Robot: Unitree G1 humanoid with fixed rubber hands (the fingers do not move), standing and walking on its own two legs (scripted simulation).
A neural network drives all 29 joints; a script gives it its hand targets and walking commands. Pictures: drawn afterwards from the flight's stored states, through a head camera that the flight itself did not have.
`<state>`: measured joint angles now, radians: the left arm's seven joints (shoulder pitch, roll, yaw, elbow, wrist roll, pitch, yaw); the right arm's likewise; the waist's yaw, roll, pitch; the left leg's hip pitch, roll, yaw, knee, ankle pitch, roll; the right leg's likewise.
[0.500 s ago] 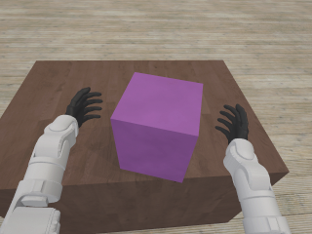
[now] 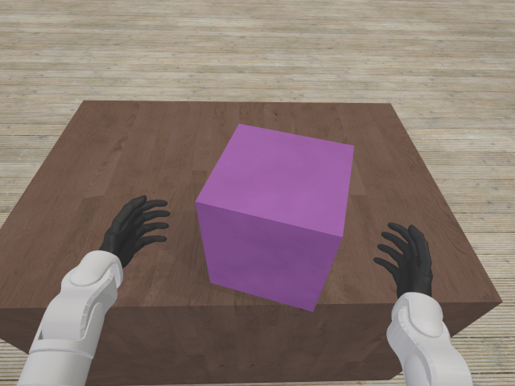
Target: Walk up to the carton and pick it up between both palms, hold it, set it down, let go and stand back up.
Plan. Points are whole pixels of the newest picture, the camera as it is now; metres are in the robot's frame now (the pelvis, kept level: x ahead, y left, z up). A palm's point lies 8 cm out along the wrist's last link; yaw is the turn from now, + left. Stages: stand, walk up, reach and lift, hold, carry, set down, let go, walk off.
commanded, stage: set down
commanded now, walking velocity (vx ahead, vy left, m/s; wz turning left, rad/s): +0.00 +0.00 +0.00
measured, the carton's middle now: (276, 219) +0.41 -0.02 +0.01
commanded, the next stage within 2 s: none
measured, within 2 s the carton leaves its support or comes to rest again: neither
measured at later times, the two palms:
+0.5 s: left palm (99, 293) +0.25 +0.24 +0.05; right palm (404, 317) +0.22 -0.18 +0.05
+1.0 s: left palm (85, 365) +0.17 +0.25 +0.00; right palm (390, 357) +0.18 -0.17 -0.01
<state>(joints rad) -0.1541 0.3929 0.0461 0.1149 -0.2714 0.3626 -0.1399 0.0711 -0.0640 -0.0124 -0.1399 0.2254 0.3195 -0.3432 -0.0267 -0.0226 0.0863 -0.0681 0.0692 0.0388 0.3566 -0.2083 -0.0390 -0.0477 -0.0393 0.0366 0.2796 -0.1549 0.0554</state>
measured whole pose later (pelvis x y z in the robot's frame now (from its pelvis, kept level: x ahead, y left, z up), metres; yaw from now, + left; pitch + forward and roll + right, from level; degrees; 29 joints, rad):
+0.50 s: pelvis +0.01 +0.00 +0.00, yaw +1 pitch -3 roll -1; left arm 0.16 0.40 0.04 -0.03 -0.28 0.15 -0.15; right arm 0.35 -0.03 0.04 -0.20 0.16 0.11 -0.32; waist 0.01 -0.01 0.10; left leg -0.08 0.07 0.03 0.38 -0.24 -0.04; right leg -0.04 -0.04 0.02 0.28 -0.18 0.06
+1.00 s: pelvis +0.01 +0.00 -0.01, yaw +2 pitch -6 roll -1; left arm 0.37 0.39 -0.03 0.07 -0.24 -0.08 -0.14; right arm 0.42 0.04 0.01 0.12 0.12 -0.21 -0.27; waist 0.05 0.00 0.13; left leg -0.07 0.07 0.01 0.45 -0.27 -0.04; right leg -0.02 -0.04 0.01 0.35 -0.22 0.05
